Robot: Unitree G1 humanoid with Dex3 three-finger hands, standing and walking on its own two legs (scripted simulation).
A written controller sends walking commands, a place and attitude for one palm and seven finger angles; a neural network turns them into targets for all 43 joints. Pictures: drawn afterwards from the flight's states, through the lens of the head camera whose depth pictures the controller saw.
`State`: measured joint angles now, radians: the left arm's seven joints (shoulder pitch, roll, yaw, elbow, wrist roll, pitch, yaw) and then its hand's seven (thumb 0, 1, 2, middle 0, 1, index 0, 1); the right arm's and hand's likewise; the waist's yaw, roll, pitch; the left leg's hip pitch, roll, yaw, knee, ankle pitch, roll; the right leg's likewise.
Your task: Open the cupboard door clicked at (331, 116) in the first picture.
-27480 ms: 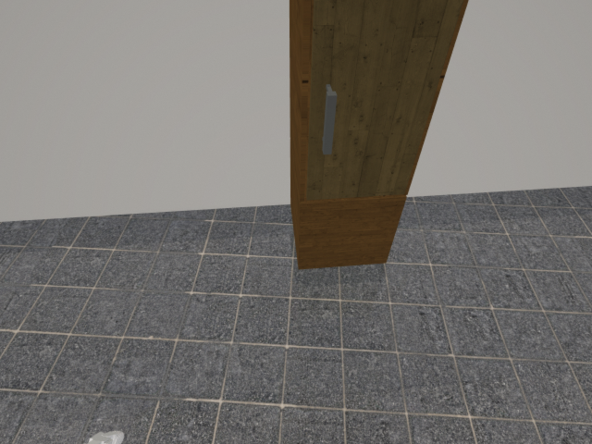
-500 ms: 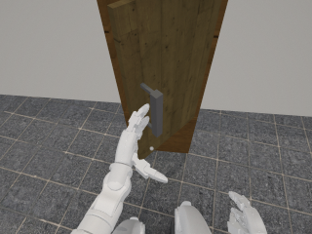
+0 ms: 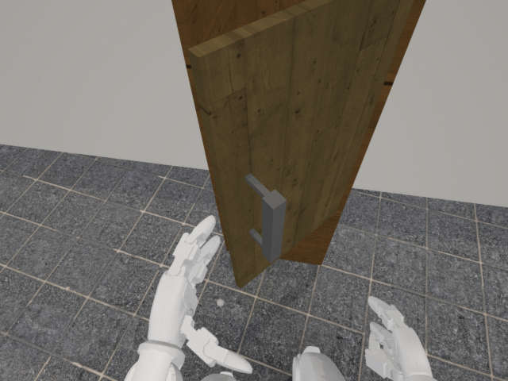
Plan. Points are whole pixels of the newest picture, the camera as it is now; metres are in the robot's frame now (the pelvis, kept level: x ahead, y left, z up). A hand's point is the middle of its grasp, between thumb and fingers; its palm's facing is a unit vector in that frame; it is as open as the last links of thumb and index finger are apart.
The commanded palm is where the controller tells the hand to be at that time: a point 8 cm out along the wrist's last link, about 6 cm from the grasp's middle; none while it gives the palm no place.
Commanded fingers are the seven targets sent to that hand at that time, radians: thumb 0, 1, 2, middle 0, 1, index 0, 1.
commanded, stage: slide the hand sideways off the handle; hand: left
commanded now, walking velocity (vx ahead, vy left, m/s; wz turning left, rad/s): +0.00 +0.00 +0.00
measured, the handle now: (263, 221) +0.35 +0.01 +0.05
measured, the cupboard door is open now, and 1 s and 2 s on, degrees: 49 49 49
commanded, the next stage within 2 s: draw the hand back to the body in 0.14 s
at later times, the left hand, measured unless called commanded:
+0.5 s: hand (184, 321) +0.19 +0.09 +0.10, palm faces -0.13 -0.99 -0.08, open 16.3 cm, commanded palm +0.16 +0.16 +0.10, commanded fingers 0.00 -0.50 0.30 -0.15 -0.30 -0.15 -0.30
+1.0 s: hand (79, 303) +0.19 +0.19 +0.15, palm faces +0.17 -0.93 -0.32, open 14.3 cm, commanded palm +0.15 +0.24 +0.18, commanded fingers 0.00 0.17 0.58 -0.17 -0.30 -0.17 -0.30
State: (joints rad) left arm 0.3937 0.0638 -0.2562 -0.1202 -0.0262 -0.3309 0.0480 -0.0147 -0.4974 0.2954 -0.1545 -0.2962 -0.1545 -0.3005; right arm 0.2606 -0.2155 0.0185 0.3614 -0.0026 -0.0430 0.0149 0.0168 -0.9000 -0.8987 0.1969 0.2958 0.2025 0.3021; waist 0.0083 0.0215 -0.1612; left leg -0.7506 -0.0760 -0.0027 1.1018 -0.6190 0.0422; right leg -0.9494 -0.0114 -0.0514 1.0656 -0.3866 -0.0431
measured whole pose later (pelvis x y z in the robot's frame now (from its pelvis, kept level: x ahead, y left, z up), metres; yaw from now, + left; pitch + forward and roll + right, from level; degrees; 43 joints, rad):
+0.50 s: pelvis +0.01 -0.01 +0.00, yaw +1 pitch +14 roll +0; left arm 0.63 0.17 -0.09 -0.43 -0.12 -0.28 -0.15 -0.01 -0.50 0.30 -0.15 -0.30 -0.15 -0.30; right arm 0.28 -0.21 0.02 0.32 0.03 -0.04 -0.02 0.02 -0.90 -0.90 0.20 0.30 0.20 0.30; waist 0.02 0.05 -0.18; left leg -0.72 -0.06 -0.03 1.12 -0.65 0.02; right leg -0.91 0.00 -0.08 1.08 -0.42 -0.06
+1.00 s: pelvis +0.01 +0.01 +0.05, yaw +0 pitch +3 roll -1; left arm 0.61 0.29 0.07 -0.44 -0.04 -0.07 0.09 -0.01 -0.16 0.44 -0.17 -0.30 -0.17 -0.30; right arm 0.33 -0.22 0.04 0.44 0.02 -0.13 -0.10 0.02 -0.90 -0.90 0.20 0.30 0.20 0.30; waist 0.02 0.06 -0.11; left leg -0.36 -0.05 -0.02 0.81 -0.51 0.05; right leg -0.54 0.01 -0.06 0.76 -0.28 -0.03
